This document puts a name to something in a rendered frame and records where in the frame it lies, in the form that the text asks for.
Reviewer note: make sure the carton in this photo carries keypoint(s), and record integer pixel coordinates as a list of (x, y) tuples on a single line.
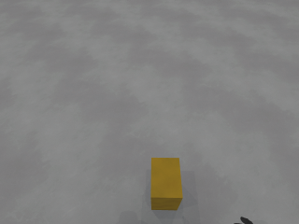
[(165, 184)]

